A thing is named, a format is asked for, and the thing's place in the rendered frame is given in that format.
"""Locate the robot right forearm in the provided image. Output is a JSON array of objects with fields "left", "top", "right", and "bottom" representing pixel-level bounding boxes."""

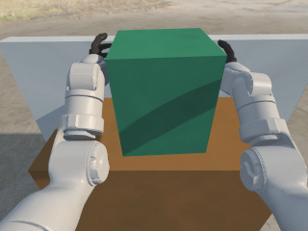
[{"left": 220, "top": 62, "right": 308, "bottom": 184}]

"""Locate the right robot hand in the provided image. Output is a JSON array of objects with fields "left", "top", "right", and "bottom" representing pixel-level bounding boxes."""
[{"left": 218, "top": 39, "right": 237, "bottom": 64}]

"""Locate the robot right upper arm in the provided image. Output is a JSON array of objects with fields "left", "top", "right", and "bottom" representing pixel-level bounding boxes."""
[{"left": 240, "top": 144, "right": 308, "bottom": 231}]

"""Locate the robot left upper arm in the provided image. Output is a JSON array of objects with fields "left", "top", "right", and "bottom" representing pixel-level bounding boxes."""
[{"left": 0, "top": 141, "right": 110, "bottom": 231}]

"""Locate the carton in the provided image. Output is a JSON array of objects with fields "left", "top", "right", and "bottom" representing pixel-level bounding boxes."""
[{"left": 105, "top": 28, "right": 227, "bottom": 157}]

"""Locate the left robot hand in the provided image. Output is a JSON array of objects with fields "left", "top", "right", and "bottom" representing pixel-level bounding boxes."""
[{"left": 89, "top": 33, "right": 112, "bottom": 58}]

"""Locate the robot left forearm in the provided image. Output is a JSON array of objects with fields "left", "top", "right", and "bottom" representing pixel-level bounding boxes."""
[{"left": 48, "top": 54, "right": 109, "bottom": 178}]

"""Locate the pedestal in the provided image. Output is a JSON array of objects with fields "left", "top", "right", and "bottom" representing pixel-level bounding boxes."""
[{"left": 28, "top": 97, "right": 272, "bottom": 231}]

